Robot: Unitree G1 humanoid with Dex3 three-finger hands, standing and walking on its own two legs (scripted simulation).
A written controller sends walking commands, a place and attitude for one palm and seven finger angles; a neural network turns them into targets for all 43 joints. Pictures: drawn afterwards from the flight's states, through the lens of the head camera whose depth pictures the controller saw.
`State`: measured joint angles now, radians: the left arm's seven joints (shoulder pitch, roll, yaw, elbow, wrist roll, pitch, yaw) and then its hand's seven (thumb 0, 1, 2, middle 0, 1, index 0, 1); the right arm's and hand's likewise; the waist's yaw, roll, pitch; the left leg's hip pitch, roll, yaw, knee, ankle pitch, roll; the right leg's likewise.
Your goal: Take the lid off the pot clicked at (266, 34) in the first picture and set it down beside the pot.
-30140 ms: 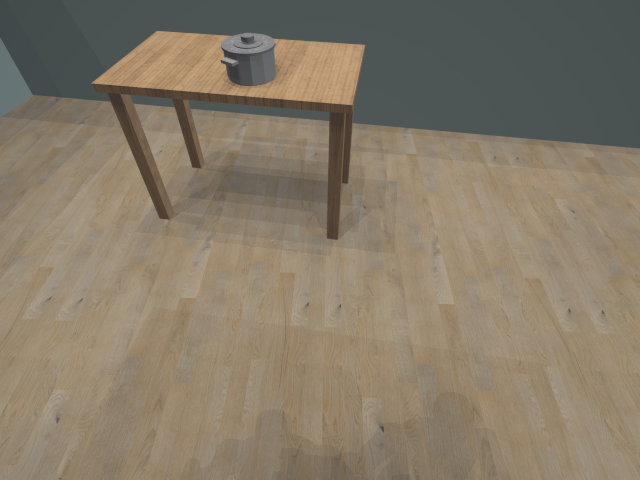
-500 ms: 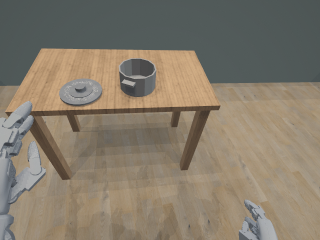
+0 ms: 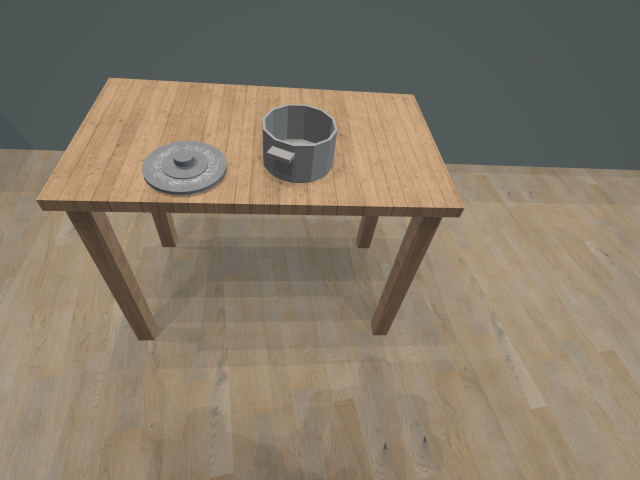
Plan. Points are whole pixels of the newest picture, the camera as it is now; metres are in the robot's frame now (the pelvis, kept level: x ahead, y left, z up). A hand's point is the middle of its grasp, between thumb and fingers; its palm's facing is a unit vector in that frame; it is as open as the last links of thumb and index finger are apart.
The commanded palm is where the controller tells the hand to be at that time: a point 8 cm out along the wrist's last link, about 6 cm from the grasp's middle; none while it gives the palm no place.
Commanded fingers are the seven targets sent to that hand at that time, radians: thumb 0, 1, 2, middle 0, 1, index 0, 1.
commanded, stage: stop stepping back and stand still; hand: left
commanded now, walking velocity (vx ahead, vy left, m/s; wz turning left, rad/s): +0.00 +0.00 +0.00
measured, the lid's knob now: (183, 158) +0.73 +0.32 -0.07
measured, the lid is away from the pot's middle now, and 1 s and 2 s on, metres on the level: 0.25 0.25 0.25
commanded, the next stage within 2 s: let the arm hang, fingers relaxed in 0.08 s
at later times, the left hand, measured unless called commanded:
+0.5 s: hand out of the picture +0.00 +0.18 -0.16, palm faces +0.00 -0.98 -0.22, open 7.4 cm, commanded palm none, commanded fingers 0.00 0.90 0.90 -0.20 -0.30 -0.20 -0.30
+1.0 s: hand out of the picture +0.01 +0.16 -0.16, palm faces +0.02 -0.98 -0.17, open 7.4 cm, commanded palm none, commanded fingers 0.00 0.90 0.90 -0.20 -0.30 -0.20 -0.30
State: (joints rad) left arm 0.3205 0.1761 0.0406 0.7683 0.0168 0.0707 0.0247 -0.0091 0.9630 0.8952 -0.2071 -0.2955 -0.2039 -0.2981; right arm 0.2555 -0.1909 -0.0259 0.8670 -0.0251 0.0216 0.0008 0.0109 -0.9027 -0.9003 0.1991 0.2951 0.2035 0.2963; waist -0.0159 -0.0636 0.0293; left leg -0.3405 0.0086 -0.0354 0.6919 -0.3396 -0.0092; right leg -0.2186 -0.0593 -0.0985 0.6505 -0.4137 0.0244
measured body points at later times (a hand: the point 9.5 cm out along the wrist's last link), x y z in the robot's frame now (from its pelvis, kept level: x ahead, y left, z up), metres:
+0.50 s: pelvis -0.01 +0.00 +0.02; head +0.01 +0.00 +0.47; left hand +0.01 +0.23 -0.14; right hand -0.01 -0.22 -0.15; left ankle +0.02 +0.12 -0.72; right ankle -0.04 -0.13 -0.72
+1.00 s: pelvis +0.01 +0.00 +0.02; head +0.03 +0.00 +0.47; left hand +0.01 +0.21 -0.15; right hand -0.01 -0.22 -0.14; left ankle +0.02 +0.12 -0.72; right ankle -0.04 -0.13 -0.72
